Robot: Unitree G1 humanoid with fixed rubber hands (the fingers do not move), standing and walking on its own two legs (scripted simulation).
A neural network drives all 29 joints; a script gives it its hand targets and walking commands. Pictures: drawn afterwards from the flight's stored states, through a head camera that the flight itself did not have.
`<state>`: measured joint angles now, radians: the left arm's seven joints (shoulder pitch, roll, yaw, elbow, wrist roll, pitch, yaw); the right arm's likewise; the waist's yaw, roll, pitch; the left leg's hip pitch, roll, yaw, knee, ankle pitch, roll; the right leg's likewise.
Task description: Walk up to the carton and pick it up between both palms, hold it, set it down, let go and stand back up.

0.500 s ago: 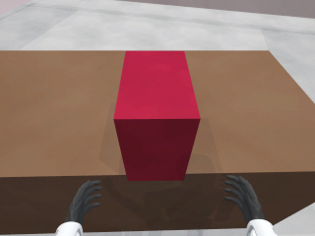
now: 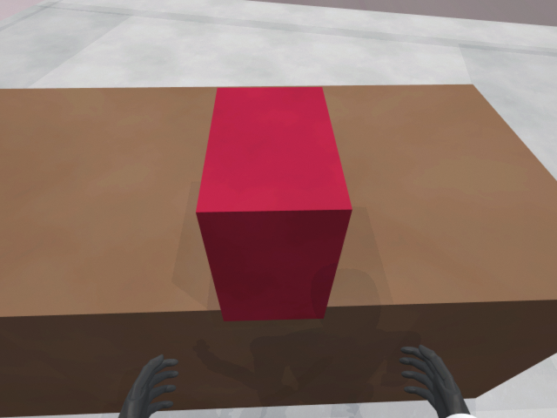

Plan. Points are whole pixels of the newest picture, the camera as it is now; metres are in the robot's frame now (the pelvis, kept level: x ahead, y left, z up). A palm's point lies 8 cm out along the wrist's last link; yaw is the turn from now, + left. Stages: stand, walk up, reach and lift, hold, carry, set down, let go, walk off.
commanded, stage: let go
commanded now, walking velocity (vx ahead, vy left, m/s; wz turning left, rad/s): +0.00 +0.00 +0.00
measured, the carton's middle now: (271, 206) +0.43 +0.03 +0.07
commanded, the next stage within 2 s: stand in 0.56 s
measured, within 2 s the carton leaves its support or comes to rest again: neither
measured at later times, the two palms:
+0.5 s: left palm out of the picture +0.15 +0.22 -0.09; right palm out of the picture +0.15 -0.23 -0.08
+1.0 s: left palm out of the picture +0.01 +0.25 -0.14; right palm out of the picture +0.02 -0.24 -0.14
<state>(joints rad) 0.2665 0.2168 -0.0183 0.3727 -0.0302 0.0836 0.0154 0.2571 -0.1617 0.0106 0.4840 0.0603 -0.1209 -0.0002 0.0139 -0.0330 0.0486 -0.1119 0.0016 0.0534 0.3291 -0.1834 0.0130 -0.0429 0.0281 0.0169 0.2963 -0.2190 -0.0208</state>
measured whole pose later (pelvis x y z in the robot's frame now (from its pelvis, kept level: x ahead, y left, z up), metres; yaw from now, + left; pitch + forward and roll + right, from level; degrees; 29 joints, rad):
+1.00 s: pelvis -0.01 +0.00 -0.01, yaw +4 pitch +1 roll -1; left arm 0.35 0.22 0.02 0.86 0.03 -0.01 0.02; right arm 0.38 -0.20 -0.01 0.89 -0.04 -0.02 0.00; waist 0.01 0.00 -0.01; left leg -0.30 -0.01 -0.01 0.54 -0.27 0.02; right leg -0.21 0.02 -0.05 0.50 -0.32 -0.03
